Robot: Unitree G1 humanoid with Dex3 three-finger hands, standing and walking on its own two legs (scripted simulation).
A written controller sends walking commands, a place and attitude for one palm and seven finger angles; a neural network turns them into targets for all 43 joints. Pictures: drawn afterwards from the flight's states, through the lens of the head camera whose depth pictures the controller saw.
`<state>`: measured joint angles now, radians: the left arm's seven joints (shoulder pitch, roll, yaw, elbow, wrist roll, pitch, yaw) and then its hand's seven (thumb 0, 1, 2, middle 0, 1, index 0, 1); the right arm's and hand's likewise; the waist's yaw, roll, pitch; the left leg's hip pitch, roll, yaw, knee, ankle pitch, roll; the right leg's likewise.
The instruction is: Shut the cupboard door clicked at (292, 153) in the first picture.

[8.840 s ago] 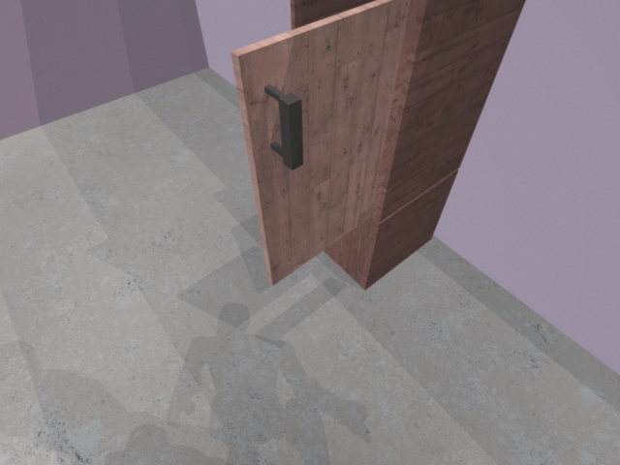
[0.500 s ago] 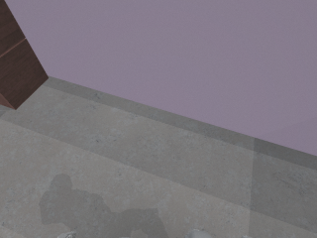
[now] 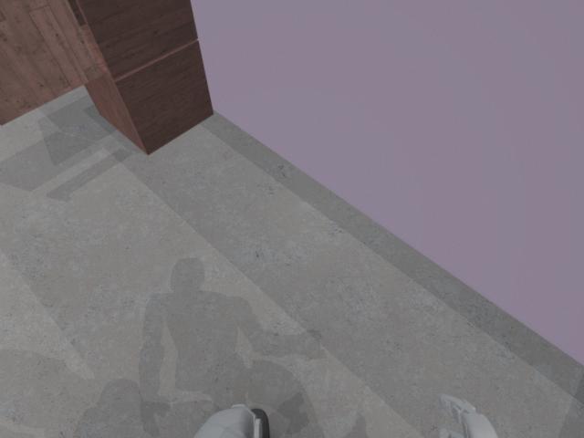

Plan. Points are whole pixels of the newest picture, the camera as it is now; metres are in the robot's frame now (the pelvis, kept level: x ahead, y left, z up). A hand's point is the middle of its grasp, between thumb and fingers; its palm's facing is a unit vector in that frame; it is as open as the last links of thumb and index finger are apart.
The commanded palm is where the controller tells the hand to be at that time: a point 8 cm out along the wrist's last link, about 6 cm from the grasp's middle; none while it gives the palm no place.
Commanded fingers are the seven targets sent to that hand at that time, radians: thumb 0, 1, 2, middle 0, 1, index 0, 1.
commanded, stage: walk to a spot facing it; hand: left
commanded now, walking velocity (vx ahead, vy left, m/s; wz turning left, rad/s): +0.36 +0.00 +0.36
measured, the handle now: out of the picture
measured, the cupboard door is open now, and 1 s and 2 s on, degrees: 91 91 91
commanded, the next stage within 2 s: turn to face it in 1.18 s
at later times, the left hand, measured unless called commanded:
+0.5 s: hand (219, 290) +0.35 +0.16 -0.13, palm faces +0.09 -0.97 -0.20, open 7.3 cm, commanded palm none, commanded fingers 0.00 0.90 0.90 -0.20 -0.30 -0.20 -0.30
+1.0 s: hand (196, 305) +0.33 +0.21 -0.18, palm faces +0.39 -0.91 -0.17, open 7.3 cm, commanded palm none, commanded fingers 0.00 0.90 0.90 -0.20 -0.30 -0.20 -0.30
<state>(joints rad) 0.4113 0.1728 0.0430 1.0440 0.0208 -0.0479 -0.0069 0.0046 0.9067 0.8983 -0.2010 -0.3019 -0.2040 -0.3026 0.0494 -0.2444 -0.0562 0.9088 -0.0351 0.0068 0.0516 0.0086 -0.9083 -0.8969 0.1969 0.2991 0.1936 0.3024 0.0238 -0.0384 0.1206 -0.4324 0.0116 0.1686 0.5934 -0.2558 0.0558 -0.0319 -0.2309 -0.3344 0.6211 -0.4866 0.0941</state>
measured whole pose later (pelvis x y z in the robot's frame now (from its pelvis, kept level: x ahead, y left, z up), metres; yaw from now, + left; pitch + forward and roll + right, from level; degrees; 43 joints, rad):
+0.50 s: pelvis +0.22 -0.03 +0.01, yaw +8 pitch +0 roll +1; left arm 0.09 0.17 0.05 0.91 0.03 -0.07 -0.02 0.00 0.91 0.90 -0.20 -0.30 -0.20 -0.30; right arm 0.37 -0.17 -0.06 1.10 -0.02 -0.02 0.00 0.01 -0.91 -0.90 0.20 0.30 0.20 0.30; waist -0.06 0.02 0.07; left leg -0.24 0.01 0.02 0.91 -0.48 0.02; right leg -0.37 -0.09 -0.15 0.64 -0.28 -0.02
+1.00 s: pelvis +0.44 +0.06 +0.00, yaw +19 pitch -1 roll +0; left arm 0.37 0.18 0.04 1.11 0.02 -0.02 -0.01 0.01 0.92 0.90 -0.20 -0.30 -0.20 -0.30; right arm 0.11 -0.19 -0.05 0.96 -0.03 -0.06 0.00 0.00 -0.91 -0.90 0.20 0.30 0.20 0.30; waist 0.03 -0.04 0.08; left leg -0.38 -0.01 0.15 0.63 -0.25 0.09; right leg -0.36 -0.15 -0.08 1.24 -0.42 0.02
